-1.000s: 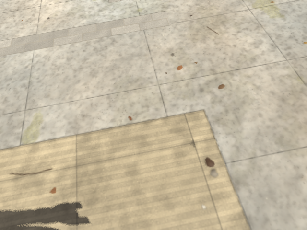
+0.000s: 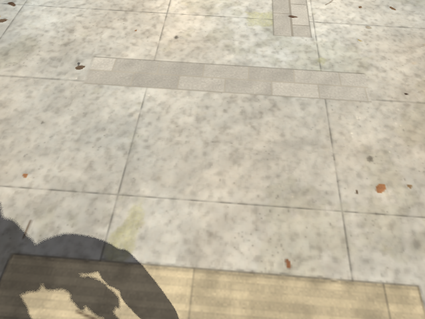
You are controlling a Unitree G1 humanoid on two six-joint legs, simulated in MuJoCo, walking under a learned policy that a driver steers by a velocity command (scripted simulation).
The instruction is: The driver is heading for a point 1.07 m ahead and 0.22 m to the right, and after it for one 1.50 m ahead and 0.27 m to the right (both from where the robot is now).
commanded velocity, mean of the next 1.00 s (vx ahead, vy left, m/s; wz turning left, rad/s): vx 0.99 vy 0.00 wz -0.47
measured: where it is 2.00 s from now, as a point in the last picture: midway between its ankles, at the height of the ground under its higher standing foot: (282, 65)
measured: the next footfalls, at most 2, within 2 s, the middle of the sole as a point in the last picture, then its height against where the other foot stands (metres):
right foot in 0.08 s outside the picture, level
left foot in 0.50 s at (199, 241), level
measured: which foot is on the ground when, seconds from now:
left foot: down 0.00-0.08, up 0.10-0.48, down 0.50-0.94, up 0.96-1.00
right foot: up 0.00-0.06, down 0.08-0.50, up 0.52-0.92, down 0.94-1.00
